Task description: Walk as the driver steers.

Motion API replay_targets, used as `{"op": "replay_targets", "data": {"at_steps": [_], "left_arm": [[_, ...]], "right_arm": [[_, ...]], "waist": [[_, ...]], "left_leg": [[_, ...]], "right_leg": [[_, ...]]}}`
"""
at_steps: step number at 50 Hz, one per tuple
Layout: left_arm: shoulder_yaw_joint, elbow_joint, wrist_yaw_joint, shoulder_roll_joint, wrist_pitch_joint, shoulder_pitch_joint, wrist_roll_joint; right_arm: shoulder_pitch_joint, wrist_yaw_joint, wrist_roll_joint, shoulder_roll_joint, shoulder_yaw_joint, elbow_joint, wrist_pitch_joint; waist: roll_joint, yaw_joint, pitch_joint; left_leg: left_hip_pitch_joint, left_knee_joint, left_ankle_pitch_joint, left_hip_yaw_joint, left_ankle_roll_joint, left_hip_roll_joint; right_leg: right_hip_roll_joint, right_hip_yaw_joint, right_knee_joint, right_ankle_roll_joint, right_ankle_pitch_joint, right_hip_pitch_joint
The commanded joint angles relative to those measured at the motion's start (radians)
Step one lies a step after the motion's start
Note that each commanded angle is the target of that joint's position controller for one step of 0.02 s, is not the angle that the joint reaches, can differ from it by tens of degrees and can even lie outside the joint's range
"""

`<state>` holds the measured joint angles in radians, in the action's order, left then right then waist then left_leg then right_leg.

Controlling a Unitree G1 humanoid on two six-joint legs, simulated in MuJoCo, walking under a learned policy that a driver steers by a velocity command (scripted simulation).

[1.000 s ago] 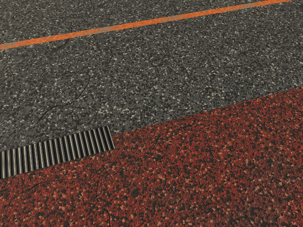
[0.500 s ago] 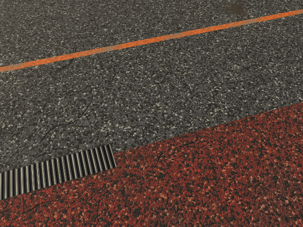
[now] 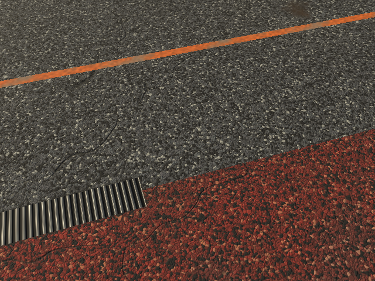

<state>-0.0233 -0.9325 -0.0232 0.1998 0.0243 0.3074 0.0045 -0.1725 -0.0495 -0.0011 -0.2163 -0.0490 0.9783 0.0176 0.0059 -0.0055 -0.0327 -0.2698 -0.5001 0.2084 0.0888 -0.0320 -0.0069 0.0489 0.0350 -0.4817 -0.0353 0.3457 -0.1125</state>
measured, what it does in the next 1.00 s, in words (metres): stands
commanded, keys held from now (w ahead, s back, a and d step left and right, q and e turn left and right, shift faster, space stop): shift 0.92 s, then w+shift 0.08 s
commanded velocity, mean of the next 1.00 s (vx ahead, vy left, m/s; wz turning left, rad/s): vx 0.01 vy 0.00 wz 0.00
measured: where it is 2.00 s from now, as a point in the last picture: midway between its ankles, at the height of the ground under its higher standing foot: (166, 234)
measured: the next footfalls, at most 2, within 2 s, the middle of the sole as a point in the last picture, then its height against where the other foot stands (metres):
left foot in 1.24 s outside the picture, level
right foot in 1.74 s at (201, 238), level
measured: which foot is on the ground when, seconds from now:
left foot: down 0.00-0.96, up 0.98-1.00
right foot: down 0.00-1.00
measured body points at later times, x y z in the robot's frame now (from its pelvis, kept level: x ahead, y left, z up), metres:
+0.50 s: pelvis +0.00 +0.00 +0.00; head +0.01 +0.00 +0.45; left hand -0.02 +0.23 -0.15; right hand +0.04 -0.25 -0.15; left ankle +0.04 +0.14 -0.74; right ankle -0.05 -0.10 -0.74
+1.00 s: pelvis +0.01 +0.00 +0.00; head +0.01 +0.01 +0.45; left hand -0.04 +0.24 -0.15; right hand +0.03 -0.24 -0.15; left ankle +0.03 +0.14 -0.73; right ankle -0.06 -0.10 -0.73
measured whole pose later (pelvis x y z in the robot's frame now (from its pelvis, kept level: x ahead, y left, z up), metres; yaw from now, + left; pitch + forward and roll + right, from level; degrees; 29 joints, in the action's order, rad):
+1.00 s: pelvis +0.01 +0.00 +0.00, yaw +1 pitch -1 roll +0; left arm -0.01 -1.08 -0.03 0.17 0.03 0.40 -0.02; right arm -0.24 -0.05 0.02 -0.19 -0.03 1.12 0.01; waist 0.00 0.01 -0.01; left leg -0.31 -0.61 0.37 0.07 0.00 -0.01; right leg 0.04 0.02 -0.48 -0.05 0.39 -0.10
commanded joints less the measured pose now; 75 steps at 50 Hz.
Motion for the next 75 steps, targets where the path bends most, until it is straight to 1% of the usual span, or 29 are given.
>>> {"op": "replay_targets", "data": {"at_steps": [1, 10, 19, 46, 47, 48, 49, 50, 51, 52, 53, 54, 55, 56, 58, 60, 61, 62, 63, 64, 65, 66, 67, 68, 69, 70, 72, 74, 75], "left_arm": [[-0.018, 0.008, -0.004, 0.095, 0.008, 0.055, 0.000], [-0.010, -0.051, -0.005, 0.081, 0.006, 0.082, -0.001], [-0.003, -0.093, -0.006, 0.069, 0.004, 0.106, -0.002], [0.007, -0.146, -0.008, 0.047, 0.003, 0.157, -0.004], [0.005, -0.162, -0.011, 0.049, 0.000, 0.193, -0.006], [-0.012, -0.153, -0.016, 0.100, -0.003, 0.197, -0.019], [-0.029, -0.148, -0.017, 0.154, 0.001, 0.241, -0.029], [-0.050, -0.133, -0.021, 0.214, 0.017, 0.230, -0.038], [-0.052, -0.112, -0.022, 0.208, 0.036, 0.193, -0.027], [-0.045, -0.098, -0.020, 0.168, 0.053, 0.170, -0.020], [-0.041, -0.088, -0.014, 0.144, 0.063, 0.158, -0.022], [-0.041, -0.077, -0.009, 0.138, 0.066, 0.150, -0.032], [-0.041, -0.068, -0.006, 0.138, 0.066, 0.150, -0.037], [-0.043, -0.059, -0.005, 0.148, 0.064, 0.153, -0.036], [-0.050, -0.041, -0.002, 0.184, 0.063, 0.144, -0.038], [-0.052, -0.025, 0.001, 0.198, 0.065, 0.127, -0.043], [-0.049, -0.013, 0.004, 0.196, 0.068, 0.106, -0.037], [-0.040, 0.004, 0.009, 0.175, 0.070, 0.068, -0.023], [-0.012, 0.058, 0.015, 0.082, 0.078, -0.007, 0.008], [0.003, 0.109, 0.017, -0.009, 0.110, 0.038, -0.046], [-0.007, 0.129, 0.024, 0.071, 0.129, 0.003, -0.088], [-0.004, 0.149, 0.033, 0.090, 0.134, -0.061, -0.085], [-0.003, 0.145, 0.036, 0.087, 0.128, -0.055, -0.062], [-0.011, 0.146, 0.035, 0.091, 0.116, -0.059, -0.035], [-0.010, 0.140, 0.044, 0.083, 0.097, -0.033, -0.033], [-0.011, 0.128, 0.047, 0.080, 0.080, -0.018, -0.034], [-0.014, 0.142, 0.041, 0.091, 0.063, -0.059, -0.027], [-0.015, 0.190, 0.034, 0.100, 0.070, -0.187, -0.021], [-0.013, 0.212, 0.036, 0.096, 0.078, -0.248, -0.023]], "right_arm": [[0.002, -0.004, 0.000, -0.099, -0.018, -0.014, -0.009], [-0.008, -0.005, 0.002, -0.093, -0.012, 0.047, -0.008], [-0.023, -0.005, 0.003, -0.085, -0.004, 0.082, -0.007], [-0.064, -0.005, 0.006, -0.068, 0.012, 0.115, -0.008], [-0.091, -0.006, 0.006, -0.052, 0.015, 0.128, -0.007], [-0.092, -0.005, 0.016, -0.064, 0.008, 0.125, -0.009], [-0.018, 0.002, 0.019, -0.078, 0.005, 0.088, -0.022], [0.079, 0.016, 0.034, -0.066, 0.012, 0.032, -0.048], [0.138, 0.026, 0.040, -0.078, 0.009, -0.002, -0.073], [0.126, 0.035, 0.039, -0.088, 0.002, -0.005, -0.095], [0.102, 0.043, 0.037, -0.079, 0.001, -0.005, -0.113], [0.099, 0.051, 0.039, -0.077, 0.000, -0.012, -0.129], [0.109, 0.056, 0.037, -0.080, -0.003, -0.016, -0.140], [0.118, 0.061, 0.037, -0.067, -0.002, -0.021, -0.146], [0.091, 0.070, 0.043, -0.052, 0.002, -0.020, -0.144], [-0.007, 0.068, 0.050, -0.068, -0.006, 0.002, -0.135], [-0.113, 0.061, 0.053, -0.099, -0.024, 0.029, -0.132], [-0.301, 0.054, 0.058, -0.154, -0.053, 0.075, -0.134], [-0.510, 0.044, 0.042, -0.270, -0.079, 0.108, -0.132], [-0.509, 0.065, -0.002, -0.242, -0.051, 0.094, -0.155], [-0.342, 0.080, 0.000, -0.158, -0.020, 0.065, -0.169], [-0.264, 0.088, 0.005, -0.109, -0.002, 0.041, -0.173], [-0.205, 0.095, 0.003, -0.110, 0.005, 0.030, -0.166], [-0.160, 0.099, -0.004, -0.104, 0.011, 0.021, -0.158], [-0.146, 0.096, -0.011, -0.090, 0.018, 0.018, -0.151], [-0.168, 0.092, -0.010, -0.081, 0.021, 0.025, -0.149], [-0.219, 0.081, -0.003, -0.095, 0.023, 0.038, -0.153], [-0.258, 0.065, -0.001, -0.100, 0.026, 0.041, -0.153], [-0.282, 0.057, -0.002, -0.096, 0.030, 0.040, -0.152]], "waist": [[-0.009, 0.000, 0.003], [-0.010, 0.000, -0.011], [-0.010, 0.001, -0.020], [-0.009, 0.005, -0.032], [-0.027, 0.011, 0.013], [-0.079, 0.024, -0.015], [-0.135, 0.063, -0.085], [-0.224, 0.085, -0.175], [-0.184, 0.085, -0.235], [-0.129, 0.061, -0.234], [-0.109, 0.046, -0.201], [-0.106, 0.043, -0.172], [-0.105, 0.049, -0.139], [-0.122, 0.053, -0.116], [-0.152, 0.031, -0.110], [-0.135, -0.030, -0.108], [-0.120, -0.090, -0.071], [-0.067, -0.188, 0.023], [0.201, -0.268, 0.127], [0.412, -0.174, 0.183], [0.226, -0.112, 0.057], [0.132, -0.089, 0.006], [0.047, -0.044, -0.006], [0.043, -0.010, -0.024], [0.082, 0.019, -0.039], [0.083, 0.024, -0.053], [0.047, 0.019, -0.096], [0.017, -0.013, -0.136], [0.013, -0.030, -0.143]], "left_leg": [[0.130, 0.037, -0.192, 0.019, 0.039, 0.025], [0.121, 0.051, -0.171, 0.012, 0.040, 0.021], [0.113, 0.059, -0.162, 0.008, 0.041, 0.018], [0.101, 0.061, -0.162, 0.004, 0.045, 0.013], [0.108, 0.029, 0.033, -0.040, 0.045, -0.024], [0.028, -0.056, 0.301, -0.095, 0.049, -0.073], [-0.128, -0.160, 0.380, -0.113, 0.051, -0.072], [-0.291, -0.312, 0.257, -0.118, 0.058, -0.017], [-0.424, -0.414, 0.223, -0.060, 0.066, 0.054], [-0.525, -0.471, 0.189, -0.040, 0.072, 0.090], [-0.564, -0.473, 0.157, -0.034, 0.076, 0.115], [-0.535, -0.390, 0.127, -0.042, 0.076, 0.128], [-0.448, -0.301, 0.091, -0.077, 0.070, 0.113], [-0.346, -0.236, 0.069, -0.117, 0.059, 0.086], [-0.157, -0.157, 0.056, -0.180, 0.042, 0.048], [0.028, -0.105, 0.029, -0.215, 0.044, 0.018], [0.161, -0.091, 0.039, -0.231, 0.057, -0.013], [0.377, -0.067, 0.059, -0.183, 0.088, -0.001], [0.534, 0.047, 0.345, 0.158, 0.158, 0.221], [0.582, 0.325, 0.675, 0.764, 0.276, 0.393], [0.477, 0.348, 0.734, 0.754, 0.262, 0.426], [0.403, 0.310, 0.591, 0.590, 0.241, 0.397], [0.322, 0.308, 0.447, 0.436, 0.225, 0.347], [0.229, 0.314, 0.353, 0.318, 0.200, 0.289], [0.152, 0.329, 0.307, 0.236, 0.188, 0.250], [0.118, 0.352, 0.263, 0.185, 0.190, 0.226], [0.104, 0.398, 0.166, 0.127, 0.211, 0.211], [0.104, 0.437, 0.041, 0.067, 0.217, 0.202], [0.107, 0.458, -0.016, 0.034, 0.214, 0.192]], "right_leg": [[-0.065, 0.055, 0.121, -0.006, -0.200, -0.146], [-0.062, 0.046, 0.133, -0.004, -0.184, -0.143], [-0.059, 0.040, 0.139, -0.003, -0.180, -0.142], [-0.054, 0.025, 0.137, 0.000, -0.176, -0.141], [-0.048, 0.026, 0.164, -0.015, 0.046, -0.120], [-0.079, 0.093, 0.197, -0.062, 0.349, -0.125], [-0.187, 0.256, 0.287, -0.134, 0.593, -0.118], [-0.359, 0.461, 0.416, -0.218, 0.653, -0.101], [-0.430, 0.546, 0.452, -0.254, 0.540, -0.067], [-0.426, 0.516, 0.432, -0.241, 0.419, 0.018], [-0.403, 0.454, 0.405, -0.214, 0.332, 0.081], [-0.373, 0.378, 0.395, -0.182, 0.257, 0.101], [-0.325, 0.294, 0.389, -0.153, 0.188, 0.085], [-0.286, 0.232, 0.382, -0.140, 0.152, 0.038], [-0.265, 0.172, 0.365, -0.150, 0.158, -0.091], [-0.266, 0.149, 0.308, -0.156, 0.140, -0.197], [-0.246, 0.121, 0.208, -0.146, 0.003, -0.244], [-0.199, 0.060, -0.052, -0.118, -0.223, -0.322], [-0.110, -0.046, -0.563, -0.054, -0.188, -0.505], [0.033, 0.089, -0.850, -0.063, 0.138, -0.742], [-0.054, 0.145, -0.969, -0.110, 0.045, -0.870], [-0.102, 0.128, -0.978, -0.134, -0.045, -0.907], [-0.163, 0.098, -0.924, -0.124, -0.130, -0.860], [-0.199, 0.079, -0.855, -0.112, -0.187, -0.806], [-0.222, 0.066, -0.826, -0.093, -0.218, -0.753], [-0.226, 0.047, -0.819, -0.072, -0.239, -0.744], [-0.227, 0.026, -0.764, -0.035, -0.303, -0.799], [-0.219, 0.000, -0.607, -0.007, -0.379, -0.837], [-0.207, -0.028, -0.522, 0.000, -0.427, -0.823]]}}
Over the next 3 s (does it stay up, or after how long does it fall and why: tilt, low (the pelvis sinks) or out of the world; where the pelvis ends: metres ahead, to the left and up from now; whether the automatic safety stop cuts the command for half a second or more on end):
stays up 1.49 0.33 0.01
